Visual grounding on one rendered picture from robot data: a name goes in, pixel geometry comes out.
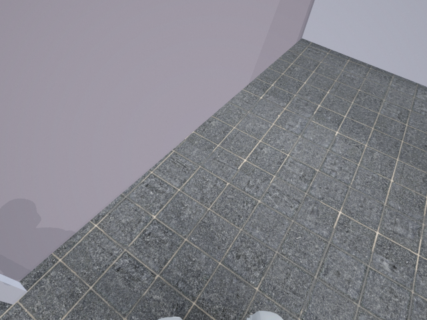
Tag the panel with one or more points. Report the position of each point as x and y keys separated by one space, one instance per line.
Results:
x=10 y=290

